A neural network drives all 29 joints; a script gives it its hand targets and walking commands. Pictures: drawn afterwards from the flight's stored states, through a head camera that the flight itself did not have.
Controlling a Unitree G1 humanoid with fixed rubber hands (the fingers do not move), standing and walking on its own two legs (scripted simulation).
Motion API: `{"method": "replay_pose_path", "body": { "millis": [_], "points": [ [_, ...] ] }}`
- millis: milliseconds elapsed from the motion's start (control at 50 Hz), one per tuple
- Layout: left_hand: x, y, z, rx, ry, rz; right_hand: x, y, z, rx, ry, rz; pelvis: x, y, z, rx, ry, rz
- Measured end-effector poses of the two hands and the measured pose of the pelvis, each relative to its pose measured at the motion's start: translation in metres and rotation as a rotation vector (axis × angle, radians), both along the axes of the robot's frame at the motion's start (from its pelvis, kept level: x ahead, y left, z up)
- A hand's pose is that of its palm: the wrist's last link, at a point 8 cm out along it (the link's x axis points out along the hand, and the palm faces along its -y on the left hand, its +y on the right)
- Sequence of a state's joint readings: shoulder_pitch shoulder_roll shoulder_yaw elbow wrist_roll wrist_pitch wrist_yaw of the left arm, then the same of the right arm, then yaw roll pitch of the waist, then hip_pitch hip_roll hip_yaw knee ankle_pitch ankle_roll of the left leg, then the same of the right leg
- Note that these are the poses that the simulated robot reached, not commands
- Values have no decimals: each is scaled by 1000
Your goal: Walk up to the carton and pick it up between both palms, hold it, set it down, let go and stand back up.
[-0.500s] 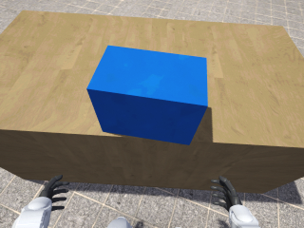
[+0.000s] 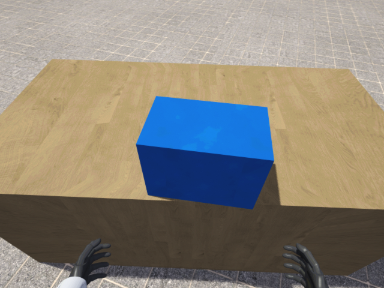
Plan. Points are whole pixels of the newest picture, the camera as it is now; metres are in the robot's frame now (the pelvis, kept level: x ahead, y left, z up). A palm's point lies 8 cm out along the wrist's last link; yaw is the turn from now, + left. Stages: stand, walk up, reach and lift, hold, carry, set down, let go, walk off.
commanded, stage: reach and lift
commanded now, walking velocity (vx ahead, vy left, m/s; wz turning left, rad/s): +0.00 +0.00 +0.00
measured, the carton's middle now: (204, 153) +0.47 +0.01 -0.01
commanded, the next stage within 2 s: none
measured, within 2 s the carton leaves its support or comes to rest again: neither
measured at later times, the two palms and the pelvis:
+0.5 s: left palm (72, 255) +0.20 +0.28 -0.04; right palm (318, 264) +0.21 -0.23 -0.04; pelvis +0.02 +0.00 +0.00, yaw +0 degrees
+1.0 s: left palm (77, 219) +0.26 +0.27 +0.01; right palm (316, 234) +0.26 -0.23 -0.01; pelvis +0.02 -0.01 +0.00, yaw +1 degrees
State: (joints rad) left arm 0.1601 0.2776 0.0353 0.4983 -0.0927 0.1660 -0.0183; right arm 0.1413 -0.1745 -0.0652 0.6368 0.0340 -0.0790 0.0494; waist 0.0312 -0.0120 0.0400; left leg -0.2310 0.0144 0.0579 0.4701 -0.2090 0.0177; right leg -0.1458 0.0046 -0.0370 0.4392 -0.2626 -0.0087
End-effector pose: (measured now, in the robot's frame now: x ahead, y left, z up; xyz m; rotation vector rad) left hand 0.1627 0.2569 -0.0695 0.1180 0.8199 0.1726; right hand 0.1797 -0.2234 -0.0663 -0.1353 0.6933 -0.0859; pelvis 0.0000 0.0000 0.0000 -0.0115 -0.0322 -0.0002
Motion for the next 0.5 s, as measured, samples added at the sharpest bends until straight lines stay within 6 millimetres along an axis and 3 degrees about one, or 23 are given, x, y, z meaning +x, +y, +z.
{"method": "replay_pose_path", "body": {
  "millis": [260, 500],
  "points": [
    [15, 10, 14, -1, -106, -6, 8, -16, 20, -18, -93, -52, 13, 0, 4, 6, -4, -10],
    [33, 19, 33, 4, -252, -33, 32, -6, 28, 41, -191, -83, 21, -5, 4, 7, 5, 2]
  ]
}}
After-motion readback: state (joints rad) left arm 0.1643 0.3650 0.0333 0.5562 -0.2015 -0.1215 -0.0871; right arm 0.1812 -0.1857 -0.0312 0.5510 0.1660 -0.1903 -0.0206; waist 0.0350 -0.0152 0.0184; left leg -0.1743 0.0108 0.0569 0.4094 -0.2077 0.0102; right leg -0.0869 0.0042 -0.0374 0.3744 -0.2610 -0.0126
